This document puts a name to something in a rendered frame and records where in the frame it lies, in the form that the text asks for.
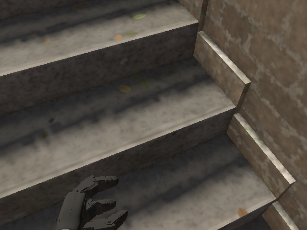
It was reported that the left robot hand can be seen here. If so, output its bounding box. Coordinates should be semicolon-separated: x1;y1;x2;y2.
56;175;129;230

